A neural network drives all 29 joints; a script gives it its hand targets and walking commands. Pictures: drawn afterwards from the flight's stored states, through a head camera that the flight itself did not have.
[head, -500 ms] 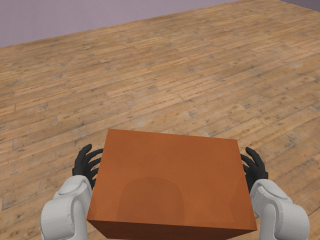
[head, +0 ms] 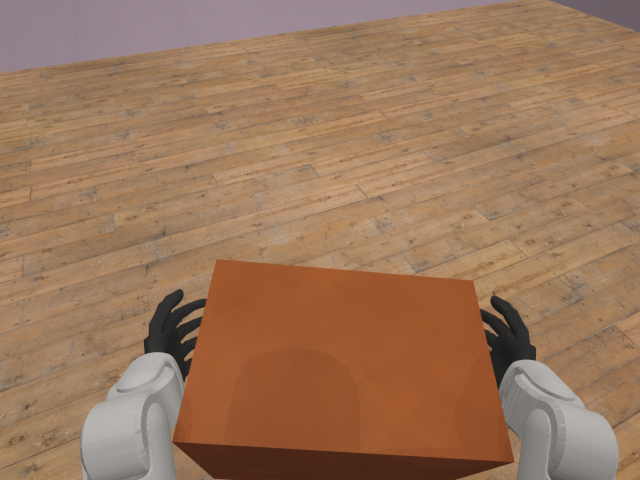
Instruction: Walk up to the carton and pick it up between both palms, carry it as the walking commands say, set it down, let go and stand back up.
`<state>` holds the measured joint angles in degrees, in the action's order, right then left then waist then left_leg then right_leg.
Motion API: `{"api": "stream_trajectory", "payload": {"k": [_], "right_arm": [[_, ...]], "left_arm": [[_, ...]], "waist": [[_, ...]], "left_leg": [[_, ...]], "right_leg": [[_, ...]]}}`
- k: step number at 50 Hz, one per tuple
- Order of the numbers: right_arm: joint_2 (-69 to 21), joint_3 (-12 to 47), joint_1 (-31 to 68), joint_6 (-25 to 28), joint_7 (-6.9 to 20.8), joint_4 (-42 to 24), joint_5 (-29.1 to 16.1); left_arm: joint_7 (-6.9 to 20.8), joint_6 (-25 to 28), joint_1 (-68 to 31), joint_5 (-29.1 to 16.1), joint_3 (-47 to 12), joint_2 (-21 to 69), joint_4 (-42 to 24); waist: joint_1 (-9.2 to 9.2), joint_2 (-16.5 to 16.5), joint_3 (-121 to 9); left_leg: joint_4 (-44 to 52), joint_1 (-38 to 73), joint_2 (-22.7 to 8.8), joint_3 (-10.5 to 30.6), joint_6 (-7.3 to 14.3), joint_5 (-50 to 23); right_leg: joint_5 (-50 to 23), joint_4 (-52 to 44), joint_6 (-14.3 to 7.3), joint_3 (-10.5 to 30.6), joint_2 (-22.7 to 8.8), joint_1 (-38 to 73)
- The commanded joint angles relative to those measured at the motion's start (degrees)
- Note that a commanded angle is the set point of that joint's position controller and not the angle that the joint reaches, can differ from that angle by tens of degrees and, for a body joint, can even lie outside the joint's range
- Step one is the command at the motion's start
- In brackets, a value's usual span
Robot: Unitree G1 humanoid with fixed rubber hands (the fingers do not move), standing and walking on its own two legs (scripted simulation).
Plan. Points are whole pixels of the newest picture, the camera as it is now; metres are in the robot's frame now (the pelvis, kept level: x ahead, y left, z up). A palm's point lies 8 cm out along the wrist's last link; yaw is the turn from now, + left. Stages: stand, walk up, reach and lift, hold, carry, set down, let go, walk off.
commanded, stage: carry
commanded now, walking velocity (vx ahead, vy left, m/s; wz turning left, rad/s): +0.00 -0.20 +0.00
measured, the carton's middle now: (331, 389) +0.24 +0.01 +0.01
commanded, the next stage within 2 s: none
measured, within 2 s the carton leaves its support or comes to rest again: neither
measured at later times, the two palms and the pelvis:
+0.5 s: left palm (176, 390) +0.20 +0.17 +0.08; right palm (527, 381) +0.23 -0.20 +0.08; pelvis -0.02 -0.03 +0.00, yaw +3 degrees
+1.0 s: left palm (164, 410) +0.18 +0.18 +0.08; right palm (526, 390) +0.21 -0.19 +0.08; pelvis -0.03 -0.03 -0.01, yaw +4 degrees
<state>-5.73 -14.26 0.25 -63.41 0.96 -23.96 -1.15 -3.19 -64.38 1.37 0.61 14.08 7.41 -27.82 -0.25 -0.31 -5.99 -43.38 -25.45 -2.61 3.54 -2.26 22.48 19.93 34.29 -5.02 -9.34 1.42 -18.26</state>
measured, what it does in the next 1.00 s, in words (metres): steps on the spot: left foot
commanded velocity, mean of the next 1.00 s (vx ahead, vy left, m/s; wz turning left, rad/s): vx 0.00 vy -0.20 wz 0.00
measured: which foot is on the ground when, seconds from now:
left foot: up 0.00-0.16, down 0.18-1.00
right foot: down 0.00-1.00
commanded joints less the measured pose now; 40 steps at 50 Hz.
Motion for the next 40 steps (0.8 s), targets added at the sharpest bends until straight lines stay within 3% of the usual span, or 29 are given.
{"api": "stream_trajectory", "payload": {"k": [1, 2, 4, 5, 7, 8, 9, 10, 11, 13, 14, 15, 16, 17, 18, 20, 21, 23, 24, 27, 29, 30, 32, 33, 34, 35, 37, 39, 40], "right_arm": [[-41.12, 51.9, 25.55, -0.61, 2.05, -15.79, -14.77], [-40.66, 51.22, 28.16, -0.62, 1.74, -16.5, -14.9], [-41.02, 51.48, 25.92, -1.16, 1.94, -15.53, -15.28], [-41.15, 50.78, 25.64, -1.12, 1.97, -14.99, -14.95], [-41.87, 50.96, 26.78, -0.89, 2.13, -16.27, -15.13], [-41.89, 49.65, 24.09, -0.8, 2.32, -14.29, -14.6], [-40.85, 49.3, 24.47, -0.83, 2.24, -14.02, -14.61], [-40.83, 48.75, 22.08, -0.71, 2.15, -12.84, -14.37], [-40.95, 49.33, 22.99, -0.35, 2.28, -15.01, -14.36], [-42.05, 49.43, 21.87, -0.77, 2.52, -12.17, -13.3], [-42.29, 50.26, 24.05, -0.33, 2.63, -14.51, -14.12], [-42.73, 50.98, 25.55, 0.29, 2.68, -16.36, -14.63], [-41.13, 50.1, 23.4, 0.21, 2.43, -14.86, -13.86], [-41.27, 50.8, 23.12, 0.1, 2.42, -16.23, -13.88], [-41.94, 51.52, 25.38, 0.03, 2.61, -16.06, -14.45], [-41.8, 50.96, 25.04, -0.03, 2.42, -16.47, -14.35], [-42.16, 51.51, 26.48, 0.1, 2.43, -16.67, -15.08], [-41.29, 51.15, 24.47, -0.39, 2.18, -15.53, -14.56], [-41.75, 51.91, 25.93, -0.33, 2.21, -16.1, -14.91], [-41.36, 51.31, 25.44, -0.82, 1.95, -15.68, -14.41], [-41.96, 50.82, 24.83, -0.69, 2.25, -15.07, -14.26], [-41.73, 50.31, 23.21, -0.32, 2.46, -14.6, -14.54], [-41.2, 48.82, 22.63, -0.22, 2.32, -13.59, -13.78], [-41.08, 48.24, 21.49, -0.64, 2.45, -11.43, -13.43], [-40.27, 49.11, 23.33, -0.13, 2.56, -14.23, -13.96], [-41.59, 50.01, 23.84, 0.05, 2.8, -14.09, -14.18], [-41.09, 50.52, 25.02, 0.19, 2.31, -16.09, -13.86], [-41.83, 51.2, 27.72, -0.08, 2.52, -16.92, -14.49], [-40.66, 50.28, 26.06, -0.53, 2.28, -15.61, -13.79]], "left_arm": [[8.25, 0.64, -25.19, -17.42, -48.69, 38.44, -10.96], [7.96, 0.3, -27.68, -17.5, -48.93, 38.43, -10.97], [8.0, 0.1, -24.4, -17.21, -48.13, 37.89, -10.77], [7.88, 0.13, -24.82, -17.63, -48.99, 39.03, -9.91], [7.98, 0.33, -26.14, -18.51, -49.31, 39.69, -10.64], [7.62, 0.29, -27.23, -18.2, -50.0, 39.45, -11.08], [7.67, 0.04, -26.73, -17.51, -49.12, 38.95, -9.32], [7.73, 0.05, -27.64, -17.5, -50.0, 38.59, -11.23], [7.51, 0.31, -29.0, -17.58, -50.94, 39.01, -12.26], [7.41, 0.33, -27.18, -17.19, -50.35, 39.84, -10.12], [7.57, 0.59, -27.47, -17.51, -50.64, 40.24, -11.24], [7.82, 1.04, -28.05, -18.02, -50.85, 41.09, -11.64], [7.74, 0.89, -27.59, -18.02, -50.58, 39.61, -10.94], [7.94, 0.94, -25.7, -17.97, -50.14, 39.77, -10.76], [7.89, 0.96, -27.21, -17.99, -50.51, 40.37, -10.89], [8.19, 0.88, -28.75, -18.78, -51.59, 40.43, -13.44], [8.06, 0.98, -27.96, -18.01, -50.34, 40.46, -12.07], [8.1, 0.47, -25.28, -17.33, -49.25, 39.42, -10.26], [8.14, 0.58, -24.88, -17.07, -48.78, 39.18, -10.24], [7.98, 0.29, -24.69, -17.13, -48.42, 39.01, -9.38], [7.95, 0.41, -25.28, -17.58, -49.01, 39.68, -9.44], [7.96, 0.65, -25.63, -17.68, -49.76, 38.89, -10.87], [7.8, 0.49, -30.76, -18.44, -51.26, 39.77, -12.05], [7.39, 0.16, -28.76, -17.16, -50.85, 39.35, -10.68], [7.36, 0.26, -27.79, -16.84, -50.77, 38.58, -11.02], [7.38, 0.86, -27.33, -17.28, -50.57, 39.61, -11.8], [7.61, 0.88, -28.04, -18.13, -50.71, 39.71, -11.12], [7.9, 0.48, -29.61, -18.14, -50.66, 40.47, -11.36], [7.85, -0.01, -27.73, -17.74, -50.34, 39.95, -9.55]], "waist": [[-0.16, -8.67, -11.31], [-0.36, -7.19, -10.01], [-0.64, -9.0, -11.61], [-0.17, -6.14, -12.55], [1.11, -5.89, -14.34], [1.63, 0.99, -14.28], [1.49, 8.81, -14.42], [1.02, 16.68, -13.66], [1.18, 17.09, -13.57], [-0.27, 14.86, -11.86], [-0.91, 13.89, -11.29], [-0.93, 9.84, -11.57], [-0.5, 3.22, -12.5], [-0.11, -5.38, -14.44], [0.29, -8.12, -12.34], [0.03, -6.55, -10.89], [-0.2, -5.5, -11.06], [-0.31, -5.29, -10.37], [-0.21, -7.64, -10.63], [0.34, -6.58, -11.12], [1.1, -0.82, -13.64], [1.37, 4.82, -15.38], [0.75, 15.44, -13.36], [0.57, 18.37, -13.32], [-0.19, 16.57, -11.8], [-0.69, 13.16, -12.28], [-0.05, -1.78, -13.01], [0.38, -5.97, -11.31], [0.77, -5.59, -10.3]], "left_leg": [[-6.36, -6.53, -0.26, -9.44, 0.47, 3.54], [-3.52, -4.83, -0.84, -9.67, 0.49, 3.26], [-2.26, -2.24, -0.53, -9.85, 0.51, 0.82], [2.65, 1.27, -0.78, -9.46, 0.91, -3.77], [12.64, 9.24, -2.07, -7.38, 1.88, -16.54], [14.62, 14.04, -5.62, -0.31, 4.04, -23.09], [16.62, 17.33, -14.73, 13.18, 7.59, -36.13], [20.29, 14.77, -21.21, 21.6, 10.35, -36.61], [20.64, 15.04, -21.26, 22.03, 11.41, -34.9], [20.37, 9.05, -17.68, 14.62, 8.42, -34.16], [17.4, 6.78, -13.94, 9.26, 6.03, -32.67], [12.87, 5.62, -10.27, 5.29, 4.02, -31.61], [8.21, 1.18, -6.41, 0.98, 1.53, -24.92], [3.38, -2.56, -2.38, -4.03, 0.33, -10.82], [1.72, -3.42, -1.24, -6.07, 0.25, 0.02], [-2.72, -3.27, -1.45, -7.78, 0.58, 4.45], [-2.51, -2.81, -1.18, -8.46, 0.76, 3.75], [-1.78, -2.21, -1.6, -8.89, 0.67, 1.08], [-0.1, -1.29, -1.24, -8.99, 0.66, -1.34], [5.69, 4.31, -1.72, -8.79, 0.9, -8.24], [10.05, 11.24, -4.93, -3.58, 2.89, -20.38], [10.57, 15.7, -9.45, 3.49, 4.74, -31.7], [17.1, 15.01, -17.14, 14.37, 8.41, -36.11], [18.76, 12.67, -17.81, 15.41, 8.75, -34.94], [19.06, 8.33, -17.24, 14.09, 8.12, -30.9], [15.07, 7.28, -13.41, 7.9, 5.66, -31.56], [7.53, 1.61, -6.13, -0.71, 2.01, -20.19], [5.44, -0.59, -3.13, -5.45, 1.14, -7.14], [5.81, 0.53, -2.83, -5.69, 1.14, -5.36]], "right_leg": [[-36.36, -8.9, -2.6, 8.84, -15.25, 12.97], [-39.56, -7.34, -3.22, 8.01, -14.64, 11.87], [-41.53, -6.26, -2.92, 7.4, -13.6, 11.23], [-38.42, -5.52, -2.87, 8.71, -13.97, 9.28], [-30.03, -2.69, -1.71, 5.65, -12.13, 5.62], [-23.35, 1.3, 0.19, 3.76, -9.75, 0.79], [-10.46, 8.59, 3.08, 1.65, -5.5, -5.85], [6.84, 12.26, 4.43, 2.84, -2.09, -7.83], [10.42, 13.17, 4.31, 9.45, -4.84, -7.61], [8.1, 2.41, 3.4, 10.21, -5.39, -1.92], [3.62, -7.07, 3.28, 7.19, -3.85, 2.05], [-3.96, -13.01, 3.56, 7.41, -4.74, 5.99], [-16.88, -12.74, 3.29, 9.85, -9.46, 11.16], [-29.37, -12.2, 1.15, 15.2, -15.77, 13.91], [-31.71, -11.67, -0.99, 14.66, -17.39, 12.77], [-32.86, -10.67, -2.24, 11.03, -16.6, 10.81], [-27.89, -11.35, -2.42, 10.64, -16.15, 10.13], [-30.34, -10.32, -2.09, 9.6, -15.29, 10.18], [-30.81, -9.8, -2.11, 9.2, -14.88, 10.09], [-26.77, -8.46, -1.43, 8.51, -13.55, 6.39], [-24.82, -4.07, 0.11, 5.34, -10.97, 3.84], [-20.46, 1.38, 1.63, 3.68, -8.74, -0.28], [2.73, 6.03, 4.45, 1.91, -3.5, -4.55], [4.84, 5.71, 4.47, 4.98, -4.01, -2.23], [5.26, 0.62, 3.83, 6.74, -4.39, 0.29], [1.27, -7.09, 3.22, 6.31, -4.66, 3.58], [-21.55, -10.2, 2.26, 11.46, -11.81, 10.86], [-30.76, -10.17, 0.07, 11.43, -15.64, 11.76], [-26.08, -10.35, -1.07, 10.95, -15.7, 8.63]]}}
